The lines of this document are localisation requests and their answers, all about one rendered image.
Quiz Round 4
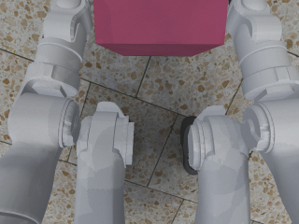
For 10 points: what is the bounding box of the left robot shin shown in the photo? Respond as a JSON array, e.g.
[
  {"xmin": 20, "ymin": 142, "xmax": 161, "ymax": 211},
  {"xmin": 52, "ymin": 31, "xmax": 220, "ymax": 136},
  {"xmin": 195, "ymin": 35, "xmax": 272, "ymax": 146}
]
[{"xmin": 76, "ymin": 102, "xmax": 125, "ymax": 157}]

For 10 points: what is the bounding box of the carton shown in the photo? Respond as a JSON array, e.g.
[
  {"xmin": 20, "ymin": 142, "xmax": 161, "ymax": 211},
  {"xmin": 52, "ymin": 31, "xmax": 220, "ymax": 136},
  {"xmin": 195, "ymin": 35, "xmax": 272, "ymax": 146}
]
[{"xmin": 93, "ymin": 0, "xmax": 229, "ymax": 57}]

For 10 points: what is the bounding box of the right robot forearm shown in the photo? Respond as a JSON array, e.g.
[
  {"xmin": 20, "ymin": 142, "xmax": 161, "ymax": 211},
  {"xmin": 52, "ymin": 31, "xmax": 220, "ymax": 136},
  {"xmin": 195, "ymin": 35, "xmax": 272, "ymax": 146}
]
[{"xmin": 225, "ymin": 0, "xmax": 299, "ymax": 103}]

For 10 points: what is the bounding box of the robot left upper arm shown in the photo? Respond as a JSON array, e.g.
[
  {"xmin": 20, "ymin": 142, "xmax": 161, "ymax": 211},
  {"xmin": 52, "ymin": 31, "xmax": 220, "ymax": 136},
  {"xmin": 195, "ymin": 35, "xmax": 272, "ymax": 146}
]
[{"xmin": 0, "ymin": 92, "xmax": 81, "ymax": 224}]

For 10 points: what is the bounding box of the left robot thigh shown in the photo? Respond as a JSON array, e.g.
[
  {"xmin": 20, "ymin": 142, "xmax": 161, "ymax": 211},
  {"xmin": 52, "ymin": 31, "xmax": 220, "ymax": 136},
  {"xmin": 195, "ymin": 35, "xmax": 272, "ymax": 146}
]
[{"xmin": 74, "ymin": 111, "xmax": 135, "ymax": 224}]

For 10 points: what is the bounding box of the robot right upper arm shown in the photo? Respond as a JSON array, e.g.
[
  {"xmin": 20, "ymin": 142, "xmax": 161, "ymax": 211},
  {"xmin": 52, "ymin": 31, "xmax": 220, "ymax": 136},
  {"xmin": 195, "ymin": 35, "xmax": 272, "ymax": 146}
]
[{"xmin": 240, "ymin": 97, "xmax": 299, "ymax": 224}]

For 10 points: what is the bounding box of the left robot forearm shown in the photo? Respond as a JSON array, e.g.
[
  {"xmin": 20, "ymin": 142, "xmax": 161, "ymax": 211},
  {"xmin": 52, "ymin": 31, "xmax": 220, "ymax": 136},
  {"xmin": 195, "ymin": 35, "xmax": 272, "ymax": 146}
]
[{"xmin": 7, "ymin": 0, "xmax": 93, "ymax": 139}]

